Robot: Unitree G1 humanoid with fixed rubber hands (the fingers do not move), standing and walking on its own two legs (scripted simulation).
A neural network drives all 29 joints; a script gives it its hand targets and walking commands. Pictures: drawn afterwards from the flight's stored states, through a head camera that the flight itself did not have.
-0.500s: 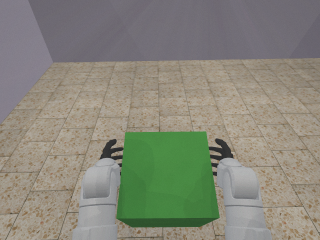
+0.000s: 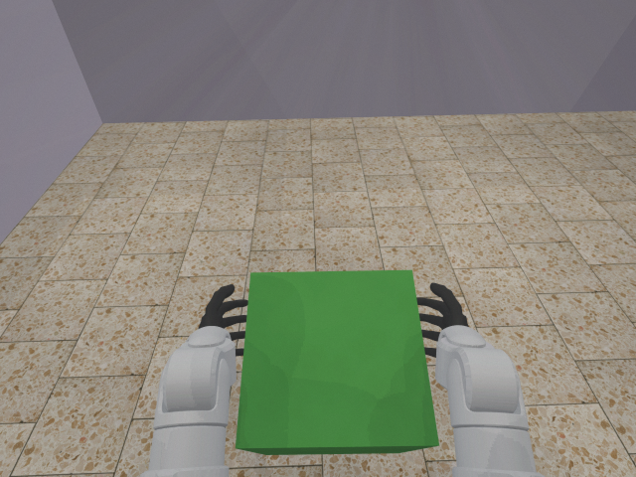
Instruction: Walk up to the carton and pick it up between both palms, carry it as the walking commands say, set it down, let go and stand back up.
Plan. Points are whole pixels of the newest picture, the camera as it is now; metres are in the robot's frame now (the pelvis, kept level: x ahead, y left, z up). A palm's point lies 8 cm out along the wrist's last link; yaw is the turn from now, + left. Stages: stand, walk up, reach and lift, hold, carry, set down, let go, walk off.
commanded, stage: carry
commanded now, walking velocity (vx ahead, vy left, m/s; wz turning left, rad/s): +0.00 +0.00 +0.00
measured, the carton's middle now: (332, 371) +0.30 +0.00 -0.04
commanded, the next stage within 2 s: hold in 0.14 s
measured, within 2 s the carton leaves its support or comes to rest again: neither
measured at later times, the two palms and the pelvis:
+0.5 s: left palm (221, 348) +0.28 +0.14 +0.06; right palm (459, 344) +0.28 -0.16 +0.06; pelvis -0.02 -0.01 +0.01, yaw +6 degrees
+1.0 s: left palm (216, 345) +0.29 +0.15 +0.05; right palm (448, 341) +0.30 -0.15 +0.04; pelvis +0.01 +0.00 +0.01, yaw +8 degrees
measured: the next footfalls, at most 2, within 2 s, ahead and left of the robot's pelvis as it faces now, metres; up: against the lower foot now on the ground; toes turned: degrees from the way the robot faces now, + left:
none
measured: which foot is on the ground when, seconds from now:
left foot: down 0.00-1.00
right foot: down 0.00-1.00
